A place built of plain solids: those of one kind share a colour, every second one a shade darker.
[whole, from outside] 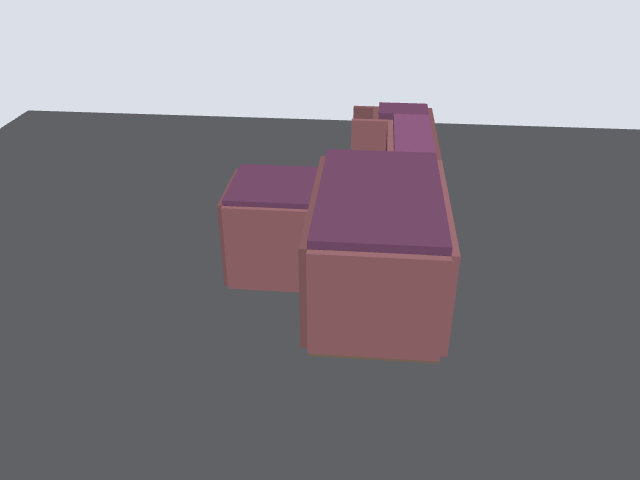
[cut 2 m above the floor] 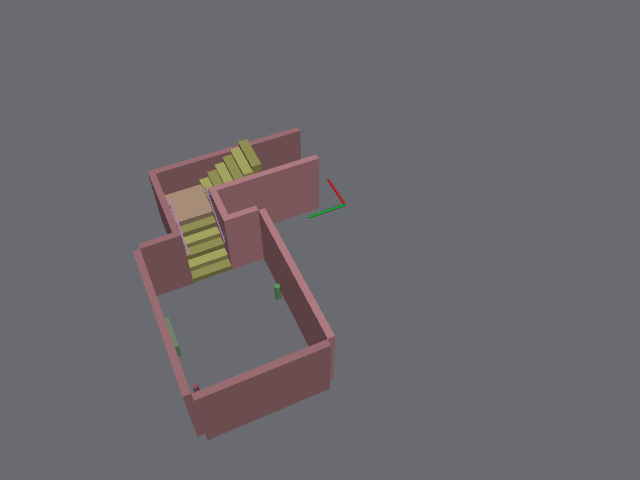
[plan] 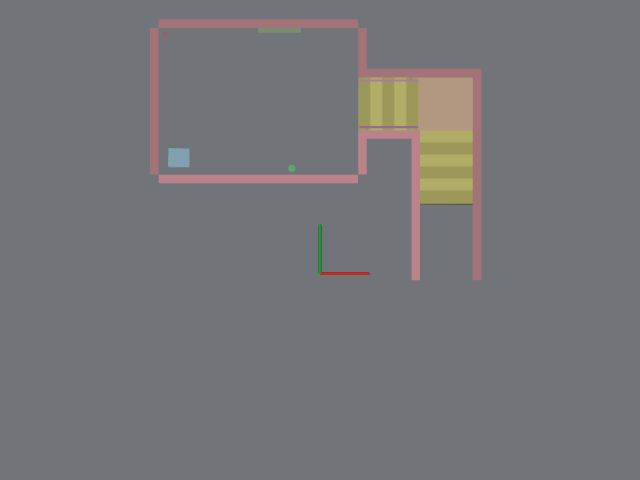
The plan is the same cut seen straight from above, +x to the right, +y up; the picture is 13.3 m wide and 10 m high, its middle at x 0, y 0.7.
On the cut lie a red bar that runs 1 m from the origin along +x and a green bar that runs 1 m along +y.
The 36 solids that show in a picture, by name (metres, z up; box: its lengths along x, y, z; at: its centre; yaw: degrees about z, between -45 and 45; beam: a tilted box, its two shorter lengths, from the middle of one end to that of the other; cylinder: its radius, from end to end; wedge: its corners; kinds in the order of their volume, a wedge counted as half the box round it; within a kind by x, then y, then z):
{
 "wall_1": {"box": [0.18, 3.06, 3.23], "at": [-3.45, 3.59, 1.57]},
 "wall_2": {"box": [4.16, 0.18, 3.23], "at": [-1.28, 1.97, 1.57]},
 "wall_3": {"box": [4.16, 0.18, 3.23], "at": [-1.28, 5.21, 1.57]},
 "wall_4": {"box": [0.18, 4.98, 2.58], "at": [0.19, -2.63, 4.69]},
 "wall_5": {"box": [0.18, 0.93, 3.23], "at": [0.88, 2.52, 1.57]},
 "wall_6": {"box": [0.18, 1.03, 3.23], "at": [0.88, 4.6, 1.57]},
 "wall_7": {"box": [1.29, 0.18, 6.03], "at": [1.44, 2.9, 2.97]},
 "wall_8": {"box": [0.18, 1.1, 2.8], "at": [1.54, 3.54, 4.58]},
 "wall_9": {"box": [2.91, 0.18, 2.58], "at": [1.73, -5.21, 4.69]},
 "wall_10": {"box": [0.18, 3.13, 6.03], "at": [1.99, 1.42, 2.97]},
 "wall_11": {"box": [2.57, 0.18, 6.03], "at": [2.08, 4.18, 2.97]},
 "wall_12": {"box": [0.18, 4.98, 2.58], "at": [3.27, -2.63, 4.69]},
 "wall_13": {"box": [0.18, 4.23, 6.03], "at": [3.27, 1.97, 2.97]},
 "roof_1": {"box": [4.16, 3.06, 0.19], "at": [-1.28, 3.59, 3.28]},
 "roof_2": {"box": [2.91, 4.98, 0.2], "at": [1.73, -2.63, 6.08]},
 "roof_3": {"box": [1.55, 1.1, 0.2], "at": [2.41, 3.54, 6.08]},
 "roof_4": {"box": [1.1, 3.13, 0.2], "at": [2.63, 1.42, 6.08]},
 "floor_1": {"wedge": [[0.28, -5.12, 3.18], [0.28, -5.12, 3.4], [0.28, 0.21, 3.18], [0.28, 0.23, 3.4], [3.18, -5.12, 3.18], [3.18, -5.12, 3.4], [3.18, 0.21, 3.18], [3.18, 0.23, 3.4]]},
 "floor_2": {"wedge": [[2.05, 2.96, 1.14], [2.05, 4.09, 1.14], [2.07, 2.93, 0.92], [2.07, 4.09, 0.92], [3.18, 2.93, 0.92], [3.18, 2.96, 1.14], [3.18, 4.09, 0.92], [3.18, 4.09, 1.14]]},
 "tread_1": {"wedge": [[0.8, 2.99, 0.19], [0.8, 4.09, 0.19], [0.82, 2.99, -0.05], [0.82, 4.09, -0.05], [1.07, 2.99, 0.19], [1.07, 4.09, 0.19], [1.09, 2.99, 0.01], [1.09, 4.09, 0.01]]},
 "tread_2": {"wedge": [[1.05, 2.99, 0.38], [1.05, 4.09, 0.38], [1.08, 4.09, 0.03], [1.09, 2.99, 0.03], [1.32, 2.99, 0.38], [1.32, 4.09, 0.38], [1.34, 2.99, 0.22], [1.34, 4.09, 0.22]]},
 "tread_3": {"wedge": [[1.3, 2.99, 0.57], [1.3, 4.09, 0.57], [1.34, 2.99, 0.22], [1.34, 4.09, 0.22], [1.57, 2.99, 0.57], [1.57, 4.09, 0.57], [1.59, 2.99, 0.41], [1.59, 4.09, 0.41]]},
 "tread_4": {"wedge": [[1.55, 2.99, 0.76], [1.55, 4.09, 0.76], [1.59, 2.99, 0.4], [1.59, 4.09, 0.41], [1.82, 2.99, 0.76], [1.82, 4.09, 0.76], [1.84, 2.99, 0.6], [1.84, 4.09, 0.6]]},
 "tread_5": {"wedge": [[1.8, 2.99, 0.95], [1.8, 4.09, 0.94], [1.84, 2.99, 0.59], [1.84, 4.09, 0.59], [2.07, 2.99, 0.95], [2.07, 4.09, 0.94], [2.09, 2.99, 0.79], [2.09, 4.09, 0.79]]},
 "tread_6": {"wedge": [[2.08, 1.44, 2.11], [2.08, 1.46, 2.27], [2.08, 1.69, 1.92], [2.08, 1.73, 2.27], [3.18, 1.44, 2.11], [3.18, 1.46, 2.27], [3.18, 1.69, 1.92], [3.18, 1.73, 2.27]]},
 "tread_7": {"wedge": [[2.08, 1.69, 1.92], [2.08, 1.71, 2.08], [2.08, 1.94, 1.73], [2.08, 1.98, 2.08], [3.18, 1.69, 1.92], [3.18, 1.71, 2.08], [3.18, 1.94, 1.73], [3.18, 1.98, 2.08]]},
 "tread_8": {"wedge": [[2.08, 1.94, 1.73], [2.08, 1.96, 1.89], [2.08, 2.19, 1.54], [2.08, 2.23, 1.89], [3.18, 1.94, 1.73], [3.18, 1.96, 1.89], [3.18, 2.19, 1.54], [3.18, 2.23, 1.89]]},
 "tread_9": {"wedge": [[2.08, 2.19, 1.54], [2.08, 2.21, 1.7], [2.08, 2.44, 1.35], [2.08, 2.48, 1.7], [3.18, 2.19, 1.54], [3.18, 2.21, 1.7], [3.18, 2.44, 1.35], [3.18, 2.48, 1.7]]},
 "tread_10": {"wedge": [[2.08, 2.44, 1.35], [2.08, 2.46, 1.52], [2.08, 2.69, 1.16], [2.08, 2.73, 1.52], [3.18, 2.44, 1.35], [3.18, 2.46, 1.51], [3.18, 2.69, 1.16], [3.18, 2.73, 1.51]]},
 "tread_11": {"wedge": [[2.08, 2.69, 1.17], [2.08, 2.71, 1.33], [2.08, 2.94, 0.98], [2.08, 2.98, 1.33], [3.18, 2.69, 1.17], [3.18, 2.71, 1.33], [3.18, 2.94, 0.98], [3.18, 2.98, 1.33]]},
 "carton_1": {"box": [0.43, 0.39, 0.36], "at": [-2.94, 2.42, 0.54], "yaw": -2.1},
 "guard_rail_1": {"wedge": [[0.82, 3.03, 1.13], [0.82, 3.03, 1.19], [0.82, 3.07, 1.13], [0.82, 3.07, 1.19], [2.05, 3.03, 2.06], [2.05, 3.03, 2.12], [2.05, 3.07, 2.06], [2.05, 3.07, 2.12]]},
 "guard_rail_2": {"wedge": [[0.82, 4.0, 1.13], [0.82, 4.0, 1.19], [0.82, 4.04, 1.13], [0.82, 4.04, 1.19], [2.05, 4.0, 2.06], [2.05, 4.0, 2.12], [2.05, 4.04, 2.06], [2.05, 4.04, 2.12]]},
 "radiator_1": {"box": [0.9, 0.1, 0.45], "at": [-0.84, 5.07, 0.38]},
 "pipe_1": {"cylinder": 0.06, "from": [-3.23, 4.99, 0.0], "to": [-3.23, 4.99, 3.18]},
 "extinguisher_1": {"cylinder": 0.07, "from": [-0.59, 2.19, 0.0], "to": [-0.59, 2.19, 0.52]}
}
